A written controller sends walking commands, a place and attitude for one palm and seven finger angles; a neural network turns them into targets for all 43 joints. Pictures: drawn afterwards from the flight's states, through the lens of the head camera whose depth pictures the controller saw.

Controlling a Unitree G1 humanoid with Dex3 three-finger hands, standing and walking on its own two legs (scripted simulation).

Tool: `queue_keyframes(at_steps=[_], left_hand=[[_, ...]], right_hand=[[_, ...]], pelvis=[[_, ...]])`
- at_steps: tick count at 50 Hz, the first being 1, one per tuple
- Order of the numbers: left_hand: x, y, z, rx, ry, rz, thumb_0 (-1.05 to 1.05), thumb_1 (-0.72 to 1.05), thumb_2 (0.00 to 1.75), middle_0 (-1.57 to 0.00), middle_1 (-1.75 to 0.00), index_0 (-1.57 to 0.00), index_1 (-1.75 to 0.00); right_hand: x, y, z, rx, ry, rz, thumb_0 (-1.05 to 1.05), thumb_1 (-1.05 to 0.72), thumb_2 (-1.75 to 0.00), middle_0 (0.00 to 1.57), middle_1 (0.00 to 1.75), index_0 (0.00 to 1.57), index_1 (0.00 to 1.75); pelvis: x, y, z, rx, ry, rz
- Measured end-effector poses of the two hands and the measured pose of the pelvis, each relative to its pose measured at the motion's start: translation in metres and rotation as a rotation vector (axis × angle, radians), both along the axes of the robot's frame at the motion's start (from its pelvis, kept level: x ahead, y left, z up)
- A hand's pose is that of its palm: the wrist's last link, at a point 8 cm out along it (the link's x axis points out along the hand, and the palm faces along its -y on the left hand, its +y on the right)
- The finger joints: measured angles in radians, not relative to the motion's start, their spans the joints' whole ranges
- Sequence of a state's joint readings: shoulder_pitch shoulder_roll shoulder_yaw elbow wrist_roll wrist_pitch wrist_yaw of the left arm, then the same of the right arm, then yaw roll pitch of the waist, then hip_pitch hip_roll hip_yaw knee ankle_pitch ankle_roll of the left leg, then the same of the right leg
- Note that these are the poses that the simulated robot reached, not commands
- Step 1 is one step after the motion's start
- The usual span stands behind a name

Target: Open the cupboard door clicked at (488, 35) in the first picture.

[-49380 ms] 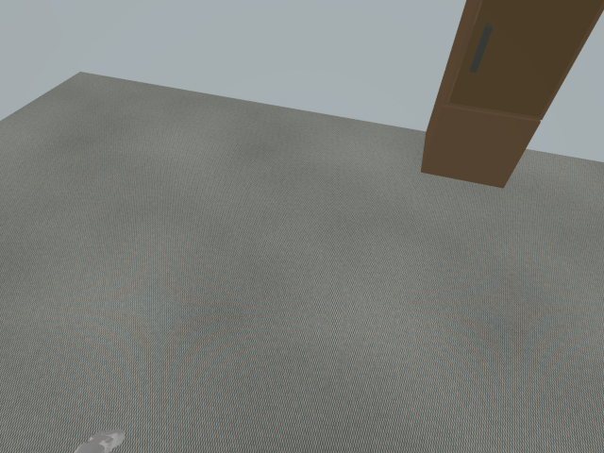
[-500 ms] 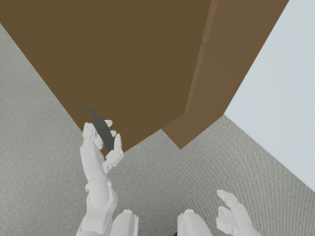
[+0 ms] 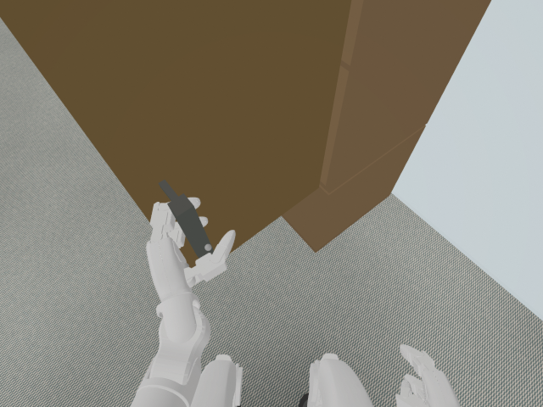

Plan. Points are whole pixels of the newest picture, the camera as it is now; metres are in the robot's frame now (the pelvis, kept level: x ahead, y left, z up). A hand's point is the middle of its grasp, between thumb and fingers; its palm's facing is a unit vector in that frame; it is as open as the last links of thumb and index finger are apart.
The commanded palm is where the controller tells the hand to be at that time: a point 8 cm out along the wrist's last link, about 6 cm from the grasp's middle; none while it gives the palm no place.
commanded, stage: open thumb and fingers to let go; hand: left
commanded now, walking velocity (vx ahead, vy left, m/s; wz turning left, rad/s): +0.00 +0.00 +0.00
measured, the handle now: (187, 224) +0.38 +0.14 +0.02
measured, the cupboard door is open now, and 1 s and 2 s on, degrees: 92 93 93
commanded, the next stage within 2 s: slide the hand sideways off the handle in 0.48 s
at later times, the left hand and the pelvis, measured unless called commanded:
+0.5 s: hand (211, 247) +0.34 +0.10 +0.02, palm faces +0.31 -0.95 -0.02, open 14.6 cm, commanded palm +0.29 +0.15 +0.02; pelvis -0.01 +0.03 +0.00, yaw -1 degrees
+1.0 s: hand (201, 274) +0.30 +0.11 +0.02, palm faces -0.15 -0.99 +0.03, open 16.1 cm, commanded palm +0.27 +0.17 +0.02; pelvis +0.00 +0.05 +0.00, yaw -2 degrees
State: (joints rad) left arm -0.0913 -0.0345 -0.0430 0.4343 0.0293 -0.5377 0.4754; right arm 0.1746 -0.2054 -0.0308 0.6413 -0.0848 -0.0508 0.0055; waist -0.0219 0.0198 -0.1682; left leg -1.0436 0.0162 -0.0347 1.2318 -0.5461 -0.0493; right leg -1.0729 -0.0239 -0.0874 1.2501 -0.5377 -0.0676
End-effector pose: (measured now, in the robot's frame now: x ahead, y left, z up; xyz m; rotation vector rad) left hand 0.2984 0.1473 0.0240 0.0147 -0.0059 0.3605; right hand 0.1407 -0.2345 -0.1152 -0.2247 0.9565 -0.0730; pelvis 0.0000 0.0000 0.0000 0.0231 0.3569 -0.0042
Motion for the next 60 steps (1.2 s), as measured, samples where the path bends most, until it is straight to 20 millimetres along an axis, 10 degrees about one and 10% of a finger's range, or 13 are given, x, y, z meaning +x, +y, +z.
queue_keyframes(at_steps=[16, 31, 40, 60], left_hand=[[0.004, -0.006, -0.002, -0.003, -0.013, -0.023, -0.01, -0.44, 0.32, -0.29, -1.01, -0.27, -1.02], [0.002, 0.0, -0.003, 0.02, -0.02, -0.079, -0.01, -0.5, 0.3, -0.43, -0.62, -0.37, -0.67], [0.002, 0.026, -0.001, 0.082, 0.004, -0.542, -0.01, -0.5, 0.3, -0.26, -0.4, -0.17, -0.42], [-0.048, 0.045, -0.008, 0.018, 0.034, -0.464, -0.01, -0.5, 0.3, -0.15, -0.31, -0.16, -0.31]], right_hand=[[-0.01, 0.029, 0.004, 0.01, -0.006, 0.02, 0.01, -0.91, -0.9, 0.2, 0.3, 0.2, 0.3], [-0.008, 0.046, 0.004, 0.005, 0.009, 0.038, 0.01, -0.91, -0.9, 0.2, 0.3, 0.2, 0.3], [-0.008, 0.043, 0.008, -0.009, -0.014, -0.001, 0.01, -0.91, -0.9, 0.2, 0.3, 0.2, 0.3], [0.037, 0.06, 0.015, 0.027, -0.118, 0.05, 0.01, -0.91, -0.9, 0.2, 0.3, 0.2, 0.3]], pelvis=[[-0.009, 0.021, -0.002, -0.02, -0.005, -0.011], [-0.01, 0.035, -0.001, -0.034, -0.004, -0.008], [-0.011, 0.044, -0.004, -0.051, -0.028, 0.005], [0.0, 0.048, -0.013, -0.045, -0.007, -0.008]])
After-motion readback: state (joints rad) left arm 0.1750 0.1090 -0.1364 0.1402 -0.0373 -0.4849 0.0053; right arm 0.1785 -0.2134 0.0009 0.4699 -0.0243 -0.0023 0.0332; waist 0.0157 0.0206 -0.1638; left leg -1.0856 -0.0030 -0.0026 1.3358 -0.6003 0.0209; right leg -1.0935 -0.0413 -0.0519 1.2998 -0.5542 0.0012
